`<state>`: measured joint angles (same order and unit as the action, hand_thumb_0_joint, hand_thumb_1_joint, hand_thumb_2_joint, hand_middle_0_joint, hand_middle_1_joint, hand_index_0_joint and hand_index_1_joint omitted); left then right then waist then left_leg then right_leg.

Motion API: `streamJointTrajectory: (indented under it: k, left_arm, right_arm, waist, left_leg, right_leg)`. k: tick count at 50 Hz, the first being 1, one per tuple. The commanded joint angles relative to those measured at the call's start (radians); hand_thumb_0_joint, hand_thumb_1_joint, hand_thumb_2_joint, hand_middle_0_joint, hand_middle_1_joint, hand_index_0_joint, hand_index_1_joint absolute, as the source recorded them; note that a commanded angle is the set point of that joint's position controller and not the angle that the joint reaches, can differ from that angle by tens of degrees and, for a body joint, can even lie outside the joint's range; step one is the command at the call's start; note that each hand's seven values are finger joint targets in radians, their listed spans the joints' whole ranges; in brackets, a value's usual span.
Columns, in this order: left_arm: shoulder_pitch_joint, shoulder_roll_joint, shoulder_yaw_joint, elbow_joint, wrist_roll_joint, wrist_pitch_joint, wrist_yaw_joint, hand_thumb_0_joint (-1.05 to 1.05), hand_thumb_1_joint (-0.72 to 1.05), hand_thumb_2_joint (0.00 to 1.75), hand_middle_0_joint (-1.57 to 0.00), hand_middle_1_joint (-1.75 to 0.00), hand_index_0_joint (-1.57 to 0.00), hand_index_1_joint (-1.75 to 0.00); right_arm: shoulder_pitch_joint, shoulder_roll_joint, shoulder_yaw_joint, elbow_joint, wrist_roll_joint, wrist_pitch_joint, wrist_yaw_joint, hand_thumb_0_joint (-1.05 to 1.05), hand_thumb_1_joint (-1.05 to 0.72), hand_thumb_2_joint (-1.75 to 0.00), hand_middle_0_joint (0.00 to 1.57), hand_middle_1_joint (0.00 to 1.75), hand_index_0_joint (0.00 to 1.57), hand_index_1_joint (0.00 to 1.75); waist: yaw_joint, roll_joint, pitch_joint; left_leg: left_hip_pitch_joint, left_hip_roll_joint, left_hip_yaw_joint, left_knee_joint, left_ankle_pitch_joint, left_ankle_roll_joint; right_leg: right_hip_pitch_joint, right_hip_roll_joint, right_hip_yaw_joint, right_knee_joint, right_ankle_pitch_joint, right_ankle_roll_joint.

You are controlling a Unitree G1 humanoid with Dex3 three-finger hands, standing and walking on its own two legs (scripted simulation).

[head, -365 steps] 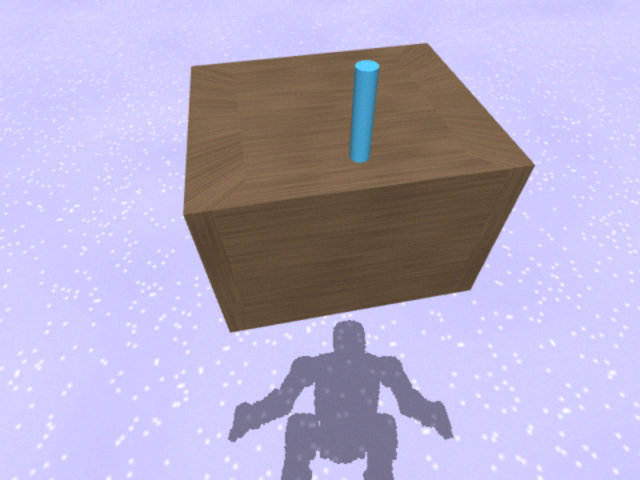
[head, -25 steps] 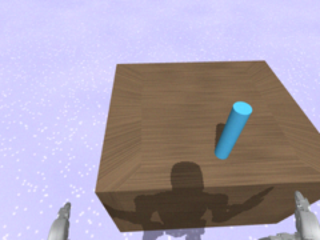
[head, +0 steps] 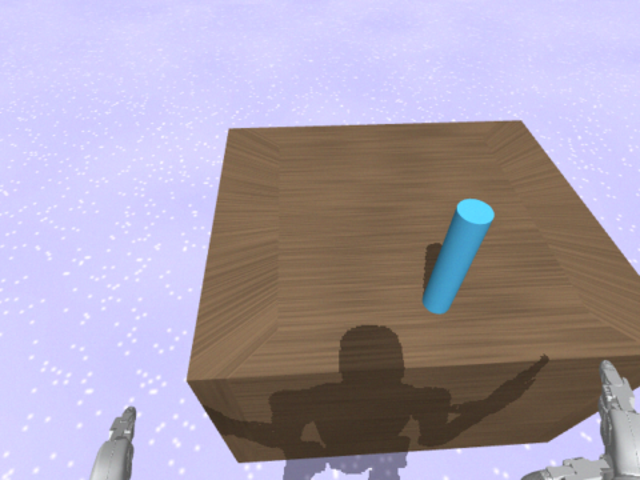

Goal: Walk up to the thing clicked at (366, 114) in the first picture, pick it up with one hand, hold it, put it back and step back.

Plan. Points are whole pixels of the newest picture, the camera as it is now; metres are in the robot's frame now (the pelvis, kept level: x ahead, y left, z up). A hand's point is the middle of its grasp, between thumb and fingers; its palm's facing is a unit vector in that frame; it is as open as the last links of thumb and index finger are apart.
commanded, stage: go down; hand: right
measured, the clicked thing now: (453, 262) +0.46 -0.23 -0.05
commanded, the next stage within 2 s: none
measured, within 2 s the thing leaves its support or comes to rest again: neither
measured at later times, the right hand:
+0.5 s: hand (588, 347) +0.27 -0.34 +0.00, palm faces +0.29 +0.95 -0.14, open 17.4 cm
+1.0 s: hand (603, 309) +0.33 -0.39 +0.01, palm faces +0.23 +0.97 -0.01, open 17.2 cm
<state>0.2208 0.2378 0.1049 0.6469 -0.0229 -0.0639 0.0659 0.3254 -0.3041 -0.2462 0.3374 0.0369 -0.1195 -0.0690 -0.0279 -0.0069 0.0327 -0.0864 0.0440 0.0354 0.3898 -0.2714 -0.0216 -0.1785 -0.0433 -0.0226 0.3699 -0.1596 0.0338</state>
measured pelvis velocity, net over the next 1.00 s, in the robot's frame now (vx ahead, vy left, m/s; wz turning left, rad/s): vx -0.03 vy -0.03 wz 0.02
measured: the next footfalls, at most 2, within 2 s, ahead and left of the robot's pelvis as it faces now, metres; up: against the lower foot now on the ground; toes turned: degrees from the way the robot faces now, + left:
none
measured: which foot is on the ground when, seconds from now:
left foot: down 0.00-1.00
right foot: down 0.00-1.00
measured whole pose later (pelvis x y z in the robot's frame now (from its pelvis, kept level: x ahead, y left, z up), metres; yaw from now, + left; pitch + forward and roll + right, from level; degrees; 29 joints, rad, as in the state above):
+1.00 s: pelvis -0.03 -0.03 -0.05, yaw +1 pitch +12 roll +3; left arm 0.24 0.24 -0.01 0.53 0.01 -0.18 0.11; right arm -0.41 -0.70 -0.63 1.06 0.25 -0.38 0.52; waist 0.08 0.05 -0.10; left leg -0.62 0.02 0.02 0.83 -0.42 -0.05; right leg -0.75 -0.07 0.00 0.89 -0.35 0.01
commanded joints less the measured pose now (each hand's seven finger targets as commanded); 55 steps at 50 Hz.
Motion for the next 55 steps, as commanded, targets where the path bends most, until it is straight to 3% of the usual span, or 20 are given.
streamJointTrajectory:
  k: [1,3,7,8,11,17,22,23,24,26,30,34,38,42,44,47,48,50,51,55]
  left_arm:
    - [-0.122,0.130,0.047,-0.120,0.022,-0.053,0.003,0.00,-0.53,0.03,-0.06,-0.05,-0.06,-0.05]
    - [-0.135,0.128,0.037,-0.121,0.019,-0.051,-0.001,0.00,-0.53,0.03,-0.06,-0.05,-0.06,-0.05]
    - [-0.122,0.132,0.029,-0.133,0.022,-0.047,0.007,0.00,-0.53,0.03,-0.06,-0.05,-0.06,-0.05]
    - [-0.151,0.197,0.076,-0.199,0.021,-0.054,0.020,0.00,-0.53,0.02,-0.06,-0.05,-0.06,-0.05]
    - [-0.082,0.210,0.092,-0.133,0.017,-0.054,0.033,0.00,-0.52,0.02,-0.06,-0.05,-0.06,-0.04]
    - [-0.086,0.088,-0.041,-0.069,0.003,-0.066,0.023,0.00,-0.52,0.01,-0.06,-0.05,-0.06,-0.04]
    - [-0.130,0.213,0.026,-0.192,0.006,-0.087,0.040,0.00,-0.52,0.02,-0.06,-0.05,-0.06,-0.04]
    - [-0.126,0.217,0.024,-0.208,0.005,-0.090,0.043,0.00,-0.52,0.02,-0.06,-0.05,-0.07,-0.04]
    - [-0.085,0.174,-0.013,-0.162,0.006,-0.086,0.041,0.00,-0.52,0.02,-0.06,-0.05,-0.07,-0.04]
    - [-0.108,0.225,0.036,-0.235,0.004,-0.097,0.053,0.00,-0.52,0.02,-0.06,-0.05,-0.07,-0.04]
    - [-0.055,0.153,-0.041,-0.189,0.012,-0.109,0.051,0.00,-0.52,0.03,-0.06,-0.06,-0.07,-0.05]
    - [-0.033,0.168,-0.038,-0.159,0.025,-0.124,0.058,0.00,-0.52,0.02,-0.06,-0.06,-0.07,-0.05]
    - [-0.041,0.241,0.011,-0.226,0.030,-0.142,0.074,0.00,-0.52,0.02,-0.06,-0.06,-0.07,-0.05]
    - [-0.022,0.174,-0.053,-0.218,0.028,-0.150,0.072,0.00,-0.53,0.03,-0.06,-0.06,-0.07,-0.05]
    - [-0.021,0.226,-0.015,-0.264,0.030,-0.158,0.076,0.00,-0.53,0.03,-0.06,-0.06,-0.07,-0.06]
    - [0.015,0.225,-0.015,-0.260,0.031,-0.163,0.070,0.00,-0.53,0.03,-0.06,-0.06,-0.07,-0.05]
    - [0.033,0.175,-0.053,-0.228,0.030,-0.163,0.062,0.00,-0.52,0.03,-0.06,-0.06,-0.07,-0.05]
    - [0.006,0.231,-0.006,-0.298,0.029,-0.174,0.068,0.00,-0.53,0.03,-0.06,-0.06,-0.07,-0.05]
    - [0.008,0.217,-0.027,-0.307,0.030,-0.175,0.066,0.00,-0.53,0.04,-0.06,-0.06,-0.06,-0.05]
    - [0.023,0.210,-0.037,-0.321,0.034,-0.185,0.067,0.00,-0.53,0.04,-0.05,-0.06,-0.06,-0.05]
  right_arm:
    - [-0.113,-0.144,-0.090,-0.288,-0.009,-0.083,-0.002,0.00,0.51,-0.08,0.03,0.06,0.04,0.07]
    - [-0.126,-0.183,-0.125,-0.168,-0.007,-0.078,0.009,0.00,0.54,-0.07,0.03,0.07,0.04,0.07]
    - [-0.304,-0.277,-0.198,-0.138,0.013,-0.121,0.043,0.00,0.52,-0.07,0.03,0.06,0.04,0.06]
    - [-0.344,-0.305,-0.221,-0.103,0.026,-0.132,0.057,0.00,0.53,-0.07,0.03,0.06,0.04,0.06]
    - [-0.449,-0.361,-0.258,-0.004,0.061,-0.166,0.119,0.00,0.55,-0.07,0.03,0.07,0.04,0.07]
    - [-0.578,-0.411,-0.265,0.215,0.123,-0.204,0.293,0.00,0.55,-0.05,0.04,0.06,0.05,0.06]
    - [-0.668,-0.514,-0.326,0.352,0.175,-0.240,0.394,0.00,0.54,-0.04,0.04,0.05,0.05,0.05]
    - [-0.690,-0.543,-0.344,0.358,0.182,-0.252,0.406,0.00,0.53,-0.05,0.04,0.05,0.05,0.05]
    - [-0.720,-0.566,-0.355,0.371,0.184,-0.260,0.419,0.00,0.53,-0.05,0.04,0.05,0.05,0.05]
    - [-0.768,-0.617,-0.386,0.374,0.192,-0.280,0.436,0.00,0.53,-0.05,0.04,0.05,0.05,0.05]
    - [-0.815,-0.632,-0.393,0.450,0.205,-0.312,0.481,0.00,0.52,-0.05,0.04,0.05,0.05,0.05]
    - [-0.872,-0.681,-0.407,0.461,0.207,-0.325,0.518,0.00,0.48,-0.06,0.04,0.05,0.05,0.05]
    - [-0.949,-0.727,-0.428,0.444,0.223,-0.330,0.549,0.00,0.44,-0.06,0.05,0.05,0.05,0.05]
    - [-0.957,-0.702,-0.417,0.512,0.231,-0.328,0.574,0.00,0.46,-0.06,0.05,0.05,0.05,0.05]
    - [-0.985,-0.738,-0.427,0.516,0.230,-0.327,0.581,0.00,0.46,-0.05,0.05,0.04,0.05,0.04]
    - [-1.009,-0.747,-0.430,0.534,0.233,-0.325,0.593,0.00,0.48,-0.05,0.05,0.04,0.05,0.04]
    - [-1.012,-0.734,-0.421,0.530,0.236,-0.327,0.599,0.00,0.47,-0.04,0.06,0.04,0.05,0.04]
    - [-1.025,-0.773,-0.445,0.548,0.239,-0.326,0.604,0.00,0.49,-0.04,0.05,0.04,0.05,0.04]
    - [-1.023,-0.763,-0.441,0.555,0.243,-0.326,0.604,0.00,0.48,-0.04,0.05,0.04,0.05,0.04]
    - [-1.079,-0.783,-0.454,0.547,0.252,-0.335,0.625,0.00,0.50,-0.03,0.06,0.04,0.05,0.04]
  waist:
    - [0.007,-0.051,-0.110]
    - [0.025,-0.004,-0.084]
    - [0.040,0.016,-0.151]
    - [0.057,0.058,-0.186]
    - [0.063,-0.004,-0.141]
    - [0.050,-0.070,-0.144]
    - [0.053,-0.009,-0.282]
    - [0.049,-0.012,-0.293]
    - [0.036,-0.057,-0.289]
    - [0.053,-0.045,-0.341]
    - [0.046,-0.098,-0.332]
    - [0.057,-0.158,-0.372]
    - [0.092,-0.162,-0.457]
    - [0.092,-0.147,-0.417]
    - [0.104,-0.158,-0.426]
    - [0.111,-0.160,-0.405]
    - [0.098,-0.189,-0.383]
    - [0.112,-0.154,-0.422]
    - [0.110,-0.145,-0.398]
    - [0.112,-0.178,-0.459]
  left_leg:
    - [-0.089,-0.045,0.027,-0.045,0.204,0.021]
    - [-0.115,-0.043,0.022,-0.050,0.166,0.017]
    - [-0.130,-0.030,0.005,-0.037,0.165,0.010]
    - [-0.127,-0.031,0.006,-0.026,0.190,0.006]
    - [-0.181,-0.034,0.006,-0.006,0.153,0.012]
    - [-0.257,-0.020,-0.027,0.057,0.092,0.012]
    - [-0.289,-0.037,-0.009,0.145,0.128,0.013]
    - [-0.291,-0.038,-0.010,0.152,0.108,0.014]
    - [-0.302,-0.034,-0.018,0.163,0.106,0.017]
    - [-0.306,-0.038,-0.019,0.176,0.108,0.016]
    - [-0.383,-0.048,-0.011,0.239,0.108,0.025]
    - [-0.454,-0.052,-0.014,0.284,0.082,0.029]
    - [-0.479,-0.059,-0.007,0.301,0.083,0.025]
    - [-0.523,-0.065,0.001,0.325,0.074,0.024]
    - [-0.553,-0.067,0.004,0.326,0.034,0.028]
    - [-0.588,-0.071,0.008,0.337,-0.005,0.028]
    - [-0.589,-0.069,0.006,0.337,-0.018,0.030]
    - [-0.593,-0.069,0.005,0.342,-0.028,0.029]
    - [-0.578,-0.068,0.003,0.342,-0.028,0.029]
    - [-0.620,-0.073,0.006,0.373,-0.013,0.029]
  right_leg:
    - [0.093,0.035,-0.017,-0.015,0.139,-0.040]
    - [0.062,0.040,-0.020,-0.003,0.099,-0.047]
    - [0.073,0.050,-0.016,0.027,0.089,-0.053]
    - [0.088,0.047,-0.011,0.040,0.107,-0.056]
    - [0.062,0.042,-0.002,0.044,0.063,-0.054]
    - [-0.060,0.044,0.005,0.119,0.012,-0.050]
    - [-0.101,0.030,0.019,0.203,0.052,-0.051]
    - [-0.106,0.028,0.022,0.207,0.037,-0.050]
    - [-0.128,0.034,0.016,0.224,0.037,-0.049]
    - [-0.115,0.028,0.023,0.235,0.043,-0.048]
    - [-0.169,0.020,0.021,0.294,0.056,-0.043]
    - [-0.202,0.012,0.026,0.342,0.044,-0.039]
    - [-0.157,0.005,0.037,0.362,0.046,-0.040]
    - [-0.208,0.001,0.046,0.385,0.072,-0.040]
    - [-0.201,-0.006,0.053,0.383,0.042,-0.037]
    - [-0.220,-0.011,0.063,0.376,-0.019,-0.032]
    - [-0.240,-0.006,0.056,0.378,-0.045,-0.033]
    - [-0.245,-0.010,0.066,0.384,-0.075,-0.035]
    - [-0.273,-0.002,0.057,0.386,-0.098,-0.039]
    - [-0.246,-0.011,0.072,0.417,-0.034,-0.033]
